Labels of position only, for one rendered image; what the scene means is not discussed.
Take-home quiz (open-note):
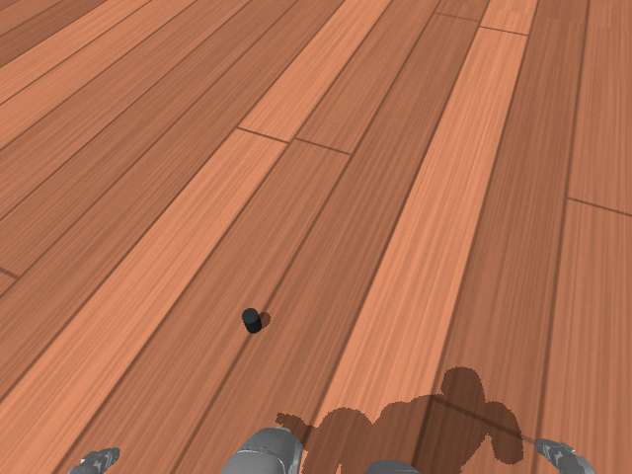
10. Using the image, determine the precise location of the left robot hand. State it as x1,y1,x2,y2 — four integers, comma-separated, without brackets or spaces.
67,447,120,474

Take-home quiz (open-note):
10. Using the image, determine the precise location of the can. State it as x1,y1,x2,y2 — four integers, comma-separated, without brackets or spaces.
242,308,262,334

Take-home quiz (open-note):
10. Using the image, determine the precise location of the right robot hand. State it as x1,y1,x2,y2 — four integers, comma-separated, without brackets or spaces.
534,438,596,474

